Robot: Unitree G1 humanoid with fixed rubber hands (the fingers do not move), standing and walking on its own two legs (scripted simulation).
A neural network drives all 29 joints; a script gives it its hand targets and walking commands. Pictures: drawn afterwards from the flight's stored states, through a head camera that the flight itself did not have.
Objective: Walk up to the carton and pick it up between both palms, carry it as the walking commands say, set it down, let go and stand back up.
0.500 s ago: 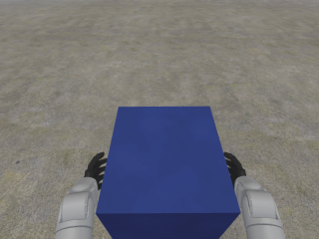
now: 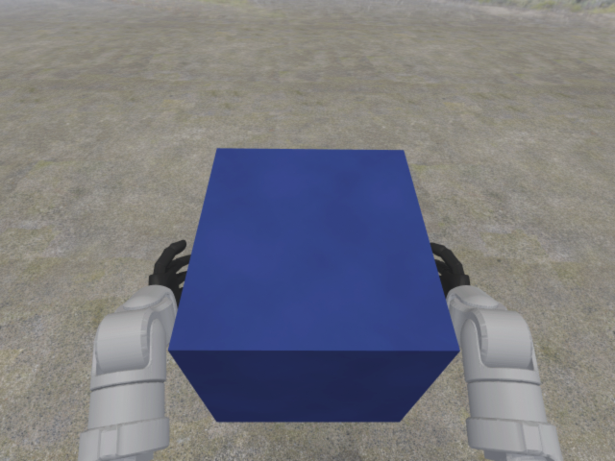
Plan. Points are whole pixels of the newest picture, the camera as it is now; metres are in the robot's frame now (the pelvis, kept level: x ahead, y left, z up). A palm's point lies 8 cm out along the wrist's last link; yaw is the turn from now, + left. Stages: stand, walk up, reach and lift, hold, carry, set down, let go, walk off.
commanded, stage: carry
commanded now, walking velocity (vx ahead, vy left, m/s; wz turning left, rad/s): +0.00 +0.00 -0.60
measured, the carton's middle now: (309, 287) +0.36 +0.02 +0.06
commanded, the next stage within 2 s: none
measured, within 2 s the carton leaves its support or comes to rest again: neither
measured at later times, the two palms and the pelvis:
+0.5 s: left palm (266, 300) +0.31 +0.08 +0.10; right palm (579, 385) +0.21 -0.27 +0.10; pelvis -0.06 -0.02 +0.01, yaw -16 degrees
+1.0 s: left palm (344, 353) +0.24 -0.02 +0.09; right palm out of the picture +0.04 -0.32 +0.10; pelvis -0.13 -0.01 +0.01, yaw -33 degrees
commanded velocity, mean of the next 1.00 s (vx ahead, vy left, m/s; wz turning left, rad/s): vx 0.00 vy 0.00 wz -0.60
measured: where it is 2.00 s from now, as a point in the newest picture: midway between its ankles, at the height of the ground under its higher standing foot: outside the picture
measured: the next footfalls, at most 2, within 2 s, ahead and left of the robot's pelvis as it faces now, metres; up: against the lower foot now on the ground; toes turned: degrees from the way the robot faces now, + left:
right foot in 0.52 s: -0.03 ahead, -0.14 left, +0.00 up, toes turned -22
left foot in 0.84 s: -0.02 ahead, +0.07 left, +0.00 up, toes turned -21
